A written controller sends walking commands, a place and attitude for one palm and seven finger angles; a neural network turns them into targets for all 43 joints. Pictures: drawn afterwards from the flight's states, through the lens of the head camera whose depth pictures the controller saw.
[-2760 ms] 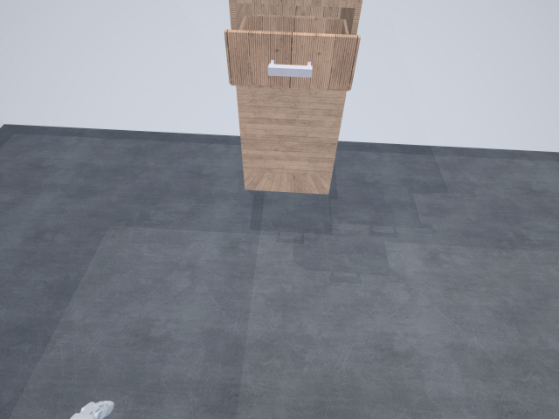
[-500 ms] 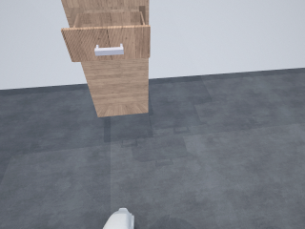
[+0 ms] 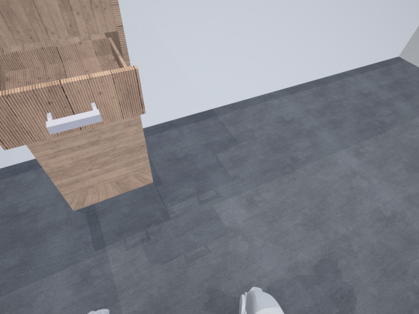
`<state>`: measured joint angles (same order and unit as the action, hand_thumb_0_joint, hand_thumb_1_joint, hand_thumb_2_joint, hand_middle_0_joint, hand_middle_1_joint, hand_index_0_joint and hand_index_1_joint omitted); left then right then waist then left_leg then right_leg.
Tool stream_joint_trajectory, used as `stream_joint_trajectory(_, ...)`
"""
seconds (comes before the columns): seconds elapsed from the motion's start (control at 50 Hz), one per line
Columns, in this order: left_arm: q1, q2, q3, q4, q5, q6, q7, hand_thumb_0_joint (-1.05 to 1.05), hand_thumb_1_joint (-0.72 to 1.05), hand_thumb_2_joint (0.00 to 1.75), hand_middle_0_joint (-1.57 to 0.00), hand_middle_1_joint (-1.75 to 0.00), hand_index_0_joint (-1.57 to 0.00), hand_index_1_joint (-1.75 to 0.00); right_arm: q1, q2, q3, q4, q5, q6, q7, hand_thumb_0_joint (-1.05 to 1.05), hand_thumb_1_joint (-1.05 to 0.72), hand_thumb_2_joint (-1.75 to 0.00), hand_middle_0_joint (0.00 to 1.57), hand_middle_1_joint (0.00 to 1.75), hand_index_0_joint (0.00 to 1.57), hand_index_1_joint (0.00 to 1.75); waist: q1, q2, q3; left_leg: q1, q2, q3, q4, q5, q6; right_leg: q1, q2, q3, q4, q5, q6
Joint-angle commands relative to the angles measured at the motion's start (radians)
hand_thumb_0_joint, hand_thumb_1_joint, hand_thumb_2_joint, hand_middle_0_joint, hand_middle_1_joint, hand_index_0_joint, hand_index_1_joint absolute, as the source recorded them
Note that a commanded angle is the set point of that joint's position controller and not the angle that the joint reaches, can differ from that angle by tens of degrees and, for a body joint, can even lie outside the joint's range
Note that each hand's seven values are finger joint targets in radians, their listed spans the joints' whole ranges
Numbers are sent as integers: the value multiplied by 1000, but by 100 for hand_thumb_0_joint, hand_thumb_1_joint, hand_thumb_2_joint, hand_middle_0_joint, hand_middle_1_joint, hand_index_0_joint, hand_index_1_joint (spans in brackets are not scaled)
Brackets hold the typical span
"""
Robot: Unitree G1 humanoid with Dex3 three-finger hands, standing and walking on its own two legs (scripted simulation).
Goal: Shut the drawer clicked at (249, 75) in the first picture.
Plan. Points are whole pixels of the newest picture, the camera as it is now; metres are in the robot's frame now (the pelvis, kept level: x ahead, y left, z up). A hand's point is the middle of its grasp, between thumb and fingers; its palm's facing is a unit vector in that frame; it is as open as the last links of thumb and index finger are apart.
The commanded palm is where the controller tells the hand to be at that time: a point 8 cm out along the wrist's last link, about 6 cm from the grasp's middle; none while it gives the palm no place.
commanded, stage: walk to a spot facing it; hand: left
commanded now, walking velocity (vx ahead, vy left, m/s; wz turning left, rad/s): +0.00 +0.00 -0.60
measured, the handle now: (73, 116) +0.56 +0.39 +0.02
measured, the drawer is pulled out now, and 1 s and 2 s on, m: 0.24 0.24 0.24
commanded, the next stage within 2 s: turn to face it in 0.12 s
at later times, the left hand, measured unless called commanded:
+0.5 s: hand (147, 294) +0.19 +0.14 -0.18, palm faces -0.07 -0.98 -0.16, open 7.3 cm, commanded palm none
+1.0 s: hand out of the picture +0.13 +0.21 -0.16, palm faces +0.22 -0.93 -0.28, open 7.4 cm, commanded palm none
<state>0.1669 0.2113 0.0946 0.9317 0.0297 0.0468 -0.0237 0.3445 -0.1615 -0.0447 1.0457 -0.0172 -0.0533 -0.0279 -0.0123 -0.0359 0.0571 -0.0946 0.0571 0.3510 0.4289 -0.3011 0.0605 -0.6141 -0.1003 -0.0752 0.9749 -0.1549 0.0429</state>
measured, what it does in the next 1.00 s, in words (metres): steps on the spot: right foot, then left foot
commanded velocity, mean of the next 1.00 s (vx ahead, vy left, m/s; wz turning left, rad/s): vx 0.00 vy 0.00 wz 0.37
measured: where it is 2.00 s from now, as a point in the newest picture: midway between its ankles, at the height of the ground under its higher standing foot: outside the picture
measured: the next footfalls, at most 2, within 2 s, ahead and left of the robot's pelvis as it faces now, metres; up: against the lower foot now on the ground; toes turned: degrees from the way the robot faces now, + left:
right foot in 0.18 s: +0.13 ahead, -0.13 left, +0.00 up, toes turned -14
left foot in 0.54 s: +0.14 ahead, +0.10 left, +0.00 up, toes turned +2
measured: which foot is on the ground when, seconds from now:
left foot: down 0.00-0.18, up 0.20-0.52, down 0.54-1.00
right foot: up 0.00-0.16, down 0.18-0.56, up 0.58-1.00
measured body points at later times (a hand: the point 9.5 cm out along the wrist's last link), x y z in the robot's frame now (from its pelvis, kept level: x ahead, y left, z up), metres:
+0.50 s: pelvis +0.08 -0.01 -0.01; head +0.08 +0.01 +0.44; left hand +0.20 +0.20 -0.16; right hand +0.09 -0.25 -0.15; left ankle +0.09 +0.10 -0.73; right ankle +0.10 -0.12 -0.74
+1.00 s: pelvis +0.06 -0.02 +0.00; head +0.09 -0.02 +0.45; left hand +0.11 +0.26 -0.13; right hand +0.13 -0.27 -0.15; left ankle +0.10 +0.10 -0.74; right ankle +0.07 -0.16 -0.71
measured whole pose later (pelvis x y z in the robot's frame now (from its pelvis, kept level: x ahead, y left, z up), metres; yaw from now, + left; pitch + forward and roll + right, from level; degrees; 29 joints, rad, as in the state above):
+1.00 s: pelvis +0.06 -0.02 +0.00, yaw +11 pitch +1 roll -1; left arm 0.14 0.23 0.08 0.92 0.00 0.05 0.03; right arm 0.25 -0.22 -0.07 0.96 -0.02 0.05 0.00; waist -0.04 0.04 0.06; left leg -0.33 -0.06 -0.14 0.47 -0.14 0.02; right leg -0.33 -0.01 0.02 0.73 -0.41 0.07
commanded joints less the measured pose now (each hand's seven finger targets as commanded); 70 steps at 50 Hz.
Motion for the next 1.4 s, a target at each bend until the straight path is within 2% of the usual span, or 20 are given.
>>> stream_joint_trajectory(0.0, -56, 3, -15, -79, -3, -10, -6, 0, 90, 90, -20, -30, -20, -30, 58, -152, -33, -53, -9, -1, -3, 0, -90, -90, 20, 30, 20, 30, -27, 152, 19, 65, 303, -97, -69, 641, 66, 10, 17, -33, -150, -68, -17)
stream_joint_trajectory(0.12, 44, 66, -3, -80, 0, -38, 5, 0, 90, 90, -20, -30, -20, -30, 51, -185, -46, -79, -4, 24, 6, 0, -90, -90, 20, 30, 20, 30, 31, 121, -81, 28, 317, -53, 247, 769, 6, 318, 89, -72, -362, -96, -72)
stream_joint_trajectory(0.14, 155, 120, 12, -56, 4, -56, 11, 0, 90, 90, -20, -30, -20, -30, 40, -179, -44, -98, 4, 26, 15, 0, -90, -90, 20, 30, 20, 30, 93, 19, -166, -119, 279, -25, 492, 602, -47, 539, 12, 34, -457, 147, -116)
stream_joint_trajectory(0.16, 239, 238, 37, -41, 0, -69, 25, 0, 90, 90, -20, -30, -20, -30, 36, -109, -32, -146, 13, 28, 20, 0, -90, -90, 20, 30, 20, 30, 106, -232, -259, -441, 83, -36, 797, -231, -125, 769, -285, 486, -496, 676, -257)
stream_joint_trajectory(0.18, 268, 274, 42, -27, -27, -56, 40, 0, 90, 90, -20, -30, -20, -30, -34, -119, -27, -167, 14, 38, 5, 0, -90, -90, 20, 30, 20, 30, 120, -187, -295, -484, 49, -222, 912, -367, -125, 759, -328, 495, -524, 837, -333)
stream_joint_trajectory(0.32, -15, 91, -23, -58, -2, -63, 66, 0, 90, 90, -20, -30, -20, -30, 70, -46, -4, -56, -1, 82, 6, 0, -90, -90, 20, 30, 20, 30, -50, -16, -128, -279, 62, -322, 649, -102, -102, 317, -147, 135, -655, 253, -217)
stream_joint_trajectory(0.48, 46, 113, -11, -11, -14, -40, 58, 0, 90, 90, -20, -30, -20, -30, -4, -58, -2, -74, 4, 69, 17, 0, -90, -90, 20, 30, 20, 30, 1, -62, -59, -143, 10, -270, 136, 33, -94, 347, -162, 54, -560, 64, -145)
stream_joint_trajectory(0.5, 46, 95, -12, -19, -19, -33, 56, 0, 90, 90, -20, -30, -20, -30, 14, -91, -8, -74, 3, 66, 20, 0, -90, -90, 20, 30, 20, 30, -7, 35, -51, -103, 52, -344, 37, 129, -75, 292, -128, 13, -477, -24, -99)
stream_joint_trajectory(0.52, 63, 50, -16, -36, -22, -24, 52, 0, 90, 90, -20, -30, -20, -30, 25, -166, -22, -87, -5, 59, 20, 0, -90, -90, 20, 30, 20, 30, -5, 291, -34, -107, 222, -592, -73, 291, -3, 194, -21, -65, -314, -207, -29)
stream_joint_trajectory(0.54, 18, 41, -19, -65, -21, -21, 51, 0, 90, 90, -20, -30, -20, -30, 26, -216, -34, -103, -14, 63, 15, 0, -90, -90, 20, 30, 20, 30, -22, 370, 11, -158, 346, -773, -166, 422, 109, 121, 53, -52, -117, -419, 6)
stream_joint_trajectory(0.68, 6, 62, 0, -43, -17, -21, 43, 0, 90, 90, -20, -30, -20, -30, -45, -198, -39, -126, -5, 50, -3, 0, -90, -90, 20, 30, 20, 30, -3, 152, -92, -22, 177, -598, -106, 463, 100, 56, 37, 78, 111, -235, 26)
stream_joint_trajectory(0.84, -48, 77, -1, -76, -23, -16, 47, 0, 90, 90, -20, -30, -20, -30, -26, -236, -65, -135, -8, 69, 7, 0, -90, -90, 20, 30, 20, 30, -39, 186, -126, 9, 160, -716, -98, 386, 121, 105, 65, 88, -65, -280, 41)
stream_joint_trajectory(0.98, 95, 105, 2, -63, -31, -24, 57, 0, 90, 90, -20, -30, -20, -30, -136, -252, -79, -180, -5, 91, 21, 0, -90, -90, 20, 30, 20, 30, 27, 190, -148, -216, 69, -773, -48, 207, 60, 457, 112, 69, -479, -139, 7)
stream_joint_trajectory(1.0, 132, 137, 10, -56, -27, -31, 61, 0, 90, 90, -20, -30, -20, -30, -147, -226, -77, -188, 2, 94, 25, 0, -90, -90, 20, 30, 20, 30, 49, 124, -142, -334, 21, -727, 11, 85, 12, 586, 55, 107, -623, -97, -8)
stream_joint_trajectory(1.02, 135, 232, 26, -68, -8, -42, 68, 0, 90, 90, -20, -30, -20, -30, -131, -158, -70, -200, 12, 96, 30, 0, -90, -90, 20, 30, 20, 30, 54, -145, -135, -525, -96, -560, 245, -127, -67, 692, -195, 360, -767, -238, -84)
stream_joint_trajectory(1.04, 90, 270, 23, -95, -7, -37, 68, 0, 90, 90, -20, -30, -20, -30, -153, -166, -70, -222, -2, 92, 26, 0, -90, -90, 20, 30, 20, 30, 51, -249, -73, -558, -149, -435, 486, -259, -102, 527, -379, 520, -791, -193, -175)
stream_joint_trajectory(1.06, 29, 240, 11, -117, -11, -35, 69, 0, 90, 90, -20, -30, -20, -30, -153, -195, -77, -218, -10, 97, 32, 0, -90, -90, 20, 30, 20, 30, 21, -125, -37, -500, -100, -472, 633, -220, -86, 381, -356, 426, -780, -196, -198)
stream_joint_trajectory(1.14, -48, 142, -13, -124, -13, -53, 62, 0, 90, 90, -20, -30, -20, -30, -100, -171, -69, -161, -11, 116, 51, 0, -90, -90, 20, 30, 20, 30, -34, -148, 42, -476, -53, -399, 791, -50, -111, 334, -177, 166, -708, 10, -143)
stream_joint_trajectory(1.24, 119, 173, -9, -75, -6, -57, 60, 0, 90, 90, -20, -30, -20, -30, -209, -152, -50, -179, -4, 113, 48, 0, -90, -90, 20, 30, 20, 30, 42, -125, -7, -452, -43, -352, 630, -103, -131, 487, -203, 141, -655, 192, -173)
stream_joint_trajectory(1.38, 163, 215, 4, -35, 5, -50, 57, 0, 90, 90, -20, -30, -20, -30, -239, -130, -25, -179, 12, 93, 38, 0, -90, -90, 20, 30, 20, 30, 59, -200, -83, -254, -65, -288, 287, -162, -106, 530, -227, 120, -565, 428, -186)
